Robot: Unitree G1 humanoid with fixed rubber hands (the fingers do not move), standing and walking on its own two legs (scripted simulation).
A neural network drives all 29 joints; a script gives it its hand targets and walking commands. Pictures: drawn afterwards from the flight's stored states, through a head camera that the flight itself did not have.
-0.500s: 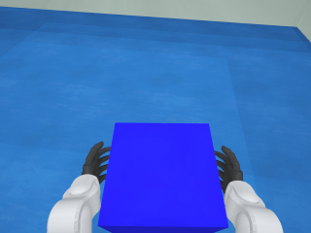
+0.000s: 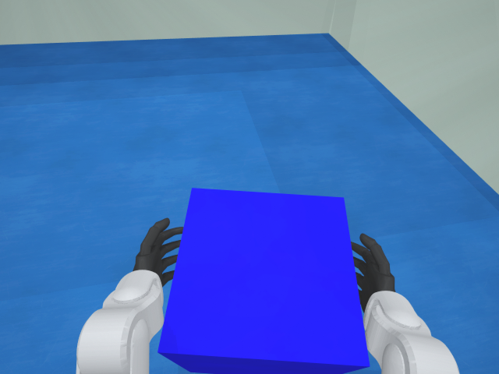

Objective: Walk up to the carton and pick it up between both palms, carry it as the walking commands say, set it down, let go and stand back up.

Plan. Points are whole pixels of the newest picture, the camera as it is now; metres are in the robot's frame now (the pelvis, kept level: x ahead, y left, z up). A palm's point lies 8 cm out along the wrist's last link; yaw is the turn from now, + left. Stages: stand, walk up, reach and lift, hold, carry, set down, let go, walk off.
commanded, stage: carry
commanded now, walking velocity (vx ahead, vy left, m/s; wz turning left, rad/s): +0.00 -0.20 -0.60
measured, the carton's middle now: (259, 293) +0.25 +0.00 +0.04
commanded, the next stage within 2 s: none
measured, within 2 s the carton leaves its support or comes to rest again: neither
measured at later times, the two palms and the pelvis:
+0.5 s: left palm (300, 280) +0.24 -0.05 +0.11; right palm out of the picture +0.14 -0.34 +0.12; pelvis -0.04 -0.13 +0.02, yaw -18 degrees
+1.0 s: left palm (457, 332) +0.19 -0.25 +0.09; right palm out of the picture +0.02 -0.49 +0.10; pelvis -0.10 -0.24 +0.01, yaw -34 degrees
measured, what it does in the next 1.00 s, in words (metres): steps to the right, turning right: left foot, then right foot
